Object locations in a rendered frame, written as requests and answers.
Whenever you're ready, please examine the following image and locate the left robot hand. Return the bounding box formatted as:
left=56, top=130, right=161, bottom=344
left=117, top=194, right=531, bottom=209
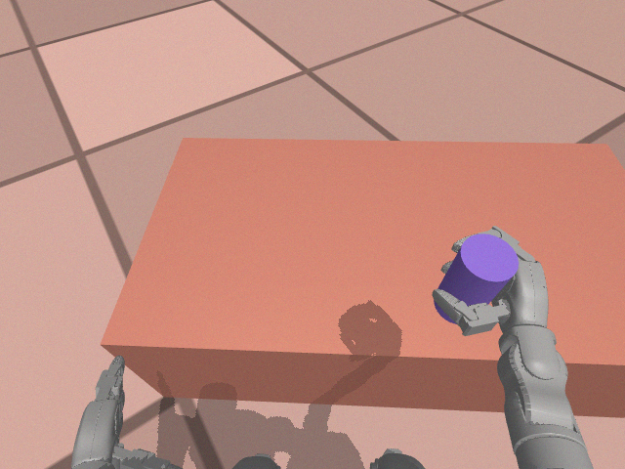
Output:
left=71, top=356, right=183, bottom=469

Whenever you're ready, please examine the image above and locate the can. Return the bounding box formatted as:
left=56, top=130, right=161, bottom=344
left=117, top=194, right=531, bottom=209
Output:
left=434, top=234, right=519, bottom=324

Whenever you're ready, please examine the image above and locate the right robot hand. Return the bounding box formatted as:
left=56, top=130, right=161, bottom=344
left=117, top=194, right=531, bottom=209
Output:
left=432, top=226, right=549, bottom=336

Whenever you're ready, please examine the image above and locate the right robot arm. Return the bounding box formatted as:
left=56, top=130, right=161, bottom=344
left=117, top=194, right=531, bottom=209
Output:
left=497, top=324, right=594, bottom=469

